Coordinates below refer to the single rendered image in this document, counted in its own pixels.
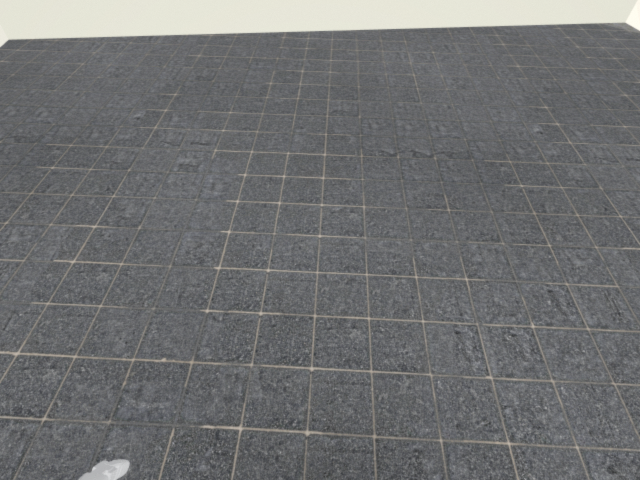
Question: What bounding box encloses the left robot hand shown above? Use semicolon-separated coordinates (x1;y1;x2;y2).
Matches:
79;459;130;480

